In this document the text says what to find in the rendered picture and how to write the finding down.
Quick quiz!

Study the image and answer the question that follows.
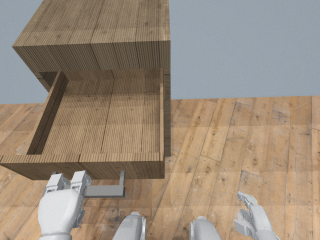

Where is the cabinet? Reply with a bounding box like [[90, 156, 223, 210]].
[[12, 0, 171, 157]]

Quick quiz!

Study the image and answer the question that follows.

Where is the handle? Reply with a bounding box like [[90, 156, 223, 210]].
[[42, 170, 126, 198]]

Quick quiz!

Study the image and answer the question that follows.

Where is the right robot thigh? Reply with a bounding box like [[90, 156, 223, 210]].
[[189, 219, 222, 240]]

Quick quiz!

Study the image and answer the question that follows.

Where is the robot right hand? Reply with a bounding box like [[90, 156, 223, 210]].
[[234, 191, 273, 239]]

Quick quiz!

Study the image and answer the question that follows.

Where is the robot right forearm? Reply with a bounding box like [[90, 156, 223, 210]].
[[254, 229, 280, 240]]

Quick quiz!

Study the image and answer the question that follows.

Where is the robot left hand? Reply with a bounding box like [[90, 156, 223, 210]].
[[38, 170, 93, 236]]

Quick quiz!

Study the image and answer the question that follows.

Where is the drawer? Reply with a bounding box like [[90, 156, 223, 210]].
[[0, 68, 165, 181]]

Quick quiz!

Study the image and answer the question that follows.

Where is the robot left shin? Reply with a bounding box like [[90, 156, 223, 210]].
[[130, 211, 140, 216]]

